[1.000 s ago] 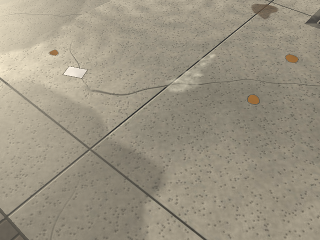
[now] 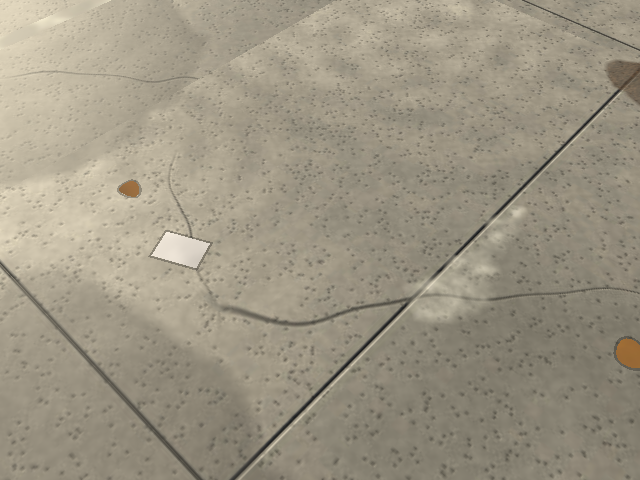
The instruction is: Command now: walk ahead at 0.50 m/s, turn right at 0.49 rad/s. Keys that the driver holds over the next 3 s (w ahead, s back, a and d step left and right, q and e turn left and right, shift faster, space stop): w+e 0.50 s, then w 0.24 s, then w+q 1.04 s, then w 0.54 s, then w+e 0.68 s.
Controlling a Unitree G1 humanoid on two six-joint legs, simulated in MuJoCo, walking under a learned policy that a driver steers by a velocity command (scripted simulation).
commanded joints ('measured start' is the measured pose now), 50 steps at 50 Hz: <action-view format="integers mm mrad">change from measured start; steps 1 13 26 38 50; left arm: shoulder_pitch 52 143 58 -212 22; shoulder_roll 119 165 58 38 50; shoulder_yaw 35 58 29 5 35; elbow -62 13 -71 -140 11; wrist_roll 11 -19 -10 -6 25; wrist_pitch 2 28 51 10 -39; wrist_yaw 17 49 28 -16 10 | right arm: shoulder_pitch -63 -251 -42 65 27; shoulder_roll -133 -124 -96 -189 -66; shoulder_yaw -37 -41 -66 -85 -59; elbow -129 -174 -67 77 49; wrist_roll -15 10 -7 37 35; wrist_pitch -30 -27 -19 21 49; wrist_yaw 1 3 -10 -1 -7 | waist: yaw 3 46 -18 -59 -4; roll -1 -114 108 78 -96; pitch -56 -62 -11 42 -48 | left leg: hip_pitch -295 -24 250 393 -232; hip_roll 98 23 266 296 156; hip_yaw -50 -55 -144 21 -52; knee -59 -715 -1051 -1024 -63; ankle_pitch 53 387 272 527 144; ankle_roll -30 -56 181 160 -17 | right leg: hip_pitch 253 170 -327 -192 246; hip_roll -277 -223 -201 -152 -365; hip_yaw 395 390 99 -9 121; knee -263 -124 637 71 -345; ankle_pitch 186 7 -123 37 124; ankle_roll -223 -84 103 43 -111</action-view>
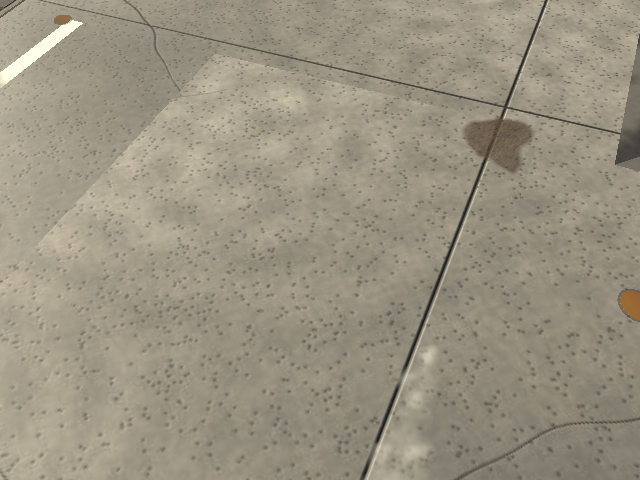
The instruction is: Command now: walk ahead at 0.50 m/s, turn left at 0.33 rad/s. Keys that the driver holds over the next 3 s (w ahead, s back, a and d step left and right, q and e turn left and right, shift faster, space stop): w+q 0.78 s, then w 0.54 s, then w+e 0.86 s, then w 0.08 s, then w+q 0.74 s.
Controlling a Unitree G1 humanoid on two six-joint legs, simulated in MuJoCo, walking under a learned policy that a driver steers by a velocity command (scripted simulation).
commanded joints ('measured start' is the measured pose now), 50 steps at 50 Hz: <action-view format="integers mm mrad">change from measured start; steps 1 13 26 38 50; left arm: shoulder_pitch -16 88 -14 -297 14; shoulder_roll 100 196 159 129 104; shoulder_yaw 35 73 43 25 25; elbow -26 85 -15 -95 27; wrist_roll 6 -24 4 -16 3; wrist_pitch -40 2 -39 -46 -37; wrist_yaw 6 39 32 1 3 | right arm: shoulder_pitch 33 -280 -78 70 -30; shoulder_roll -38 -14 -94 -130 -69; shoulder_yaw -18 -1 -46 -58 -26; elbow -54 -200 -210 -148 -197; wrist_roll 0 -13 -28 -6 -22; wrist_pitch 16 15 -16 10 -12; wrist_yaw -6 54 16 -26 -11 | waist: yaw -11 71 23 -66 28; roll -123 -76 0 55 -136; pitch -31 74 -95 -28 -40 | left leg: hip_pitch -131 -205 364 337 -173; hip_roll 55 15 87 37 -15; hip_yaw -57 67 -334 -329 -73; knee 0 -494 -915 -819 -21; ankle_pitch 99 271 341 194 -4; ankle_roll -18 48 301 206 21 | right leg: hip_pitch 102 325 -364 -250 175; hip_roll -273 -312 -128 -16 -232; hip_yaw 185 -74 188 192 453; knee -275 -234 697 83 -203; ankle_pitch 192 353 -116 223 23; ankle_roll -154 -99 65 98 -155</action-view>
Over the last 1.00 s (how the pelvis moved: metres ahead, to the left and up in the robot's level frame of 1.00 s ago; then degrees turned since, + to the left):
0.51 -0.09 0.01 -19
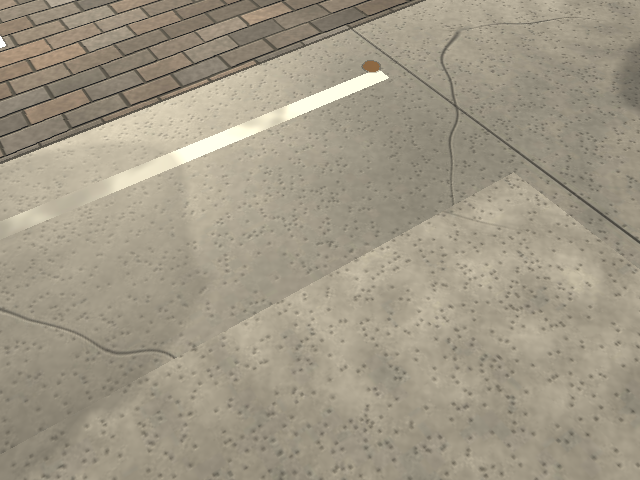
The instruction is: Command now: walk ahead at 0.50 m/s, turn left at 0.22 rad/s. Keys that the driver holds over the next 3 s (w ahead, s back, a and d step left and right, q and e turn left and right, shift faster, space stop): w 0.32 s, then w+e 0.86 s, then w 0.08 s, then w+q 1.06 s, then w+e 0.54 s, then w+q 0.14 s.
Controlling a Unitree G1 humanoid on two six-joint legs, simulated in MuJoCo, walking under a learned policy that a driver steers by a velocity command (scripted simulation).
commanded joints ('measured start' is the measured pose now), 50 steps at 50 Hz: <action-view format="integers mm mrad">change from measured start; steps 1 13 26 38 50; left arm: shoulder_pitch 38 178 122 -200 60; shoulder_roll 95 193 101 53 164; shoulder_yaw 17 30 12 -8 51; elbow -28 76 38 -99 -100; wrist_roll -3 -35 -38 -27 -26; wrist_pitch -9 28 54 60 45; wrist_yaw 5 17 24 -25 -3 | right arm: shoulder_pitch -36 -340 -97 15 -129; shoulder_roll -71 -40 -60 -147 -127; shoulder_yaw -21 5 -23 -50 -20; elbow -91 -179 -46 70 -43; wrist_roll -4 5 -29 -13 -1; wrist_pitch -24 -42 -72 -47 -109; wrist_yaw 8 43 33 0 11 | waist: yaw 10 82 3 -85 46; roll -143 -122 60 -16 -38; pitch -24 39 -28 87 -102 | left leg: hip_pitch -237 -133 297 458 -338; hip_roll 103 74 277 293 115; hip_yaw -10 74 -77 236 6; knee -67 -608 -1000 -1014 65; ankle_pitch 59 357 313 507 -4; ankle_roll -10 -10 176 130 -17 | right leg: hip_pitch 212 254 -322 -417 366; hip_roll -262 -285 -182 -151 -281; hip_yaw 322 137 108 9 480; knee -245 -260 692 215 -162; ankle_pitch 57 221 -87 215 49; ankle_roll -176 -143 35 9 -286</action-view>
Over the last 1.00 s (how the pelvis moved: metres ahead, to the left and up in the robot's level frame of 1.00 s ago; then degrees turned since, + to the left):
0.55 0.13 0.00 32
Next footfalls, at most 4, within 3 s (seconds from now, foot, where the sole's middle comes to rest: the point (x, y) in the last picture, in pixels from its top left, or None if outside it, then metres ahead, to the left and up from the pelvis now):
0.36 left None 0.34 0.16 -0.77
0.90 right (396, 425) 0.61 -0.11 -0.77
1.38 left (351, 298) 0.94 -0.02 -0.77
1.86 right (459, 249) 1.10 -0.31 -0.77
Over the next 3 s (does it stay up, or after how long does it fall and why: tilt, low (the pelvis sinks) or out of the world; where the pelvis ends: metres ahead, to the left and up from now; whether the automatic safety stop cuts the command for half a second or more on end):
stays up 1.60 -0.20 -0.01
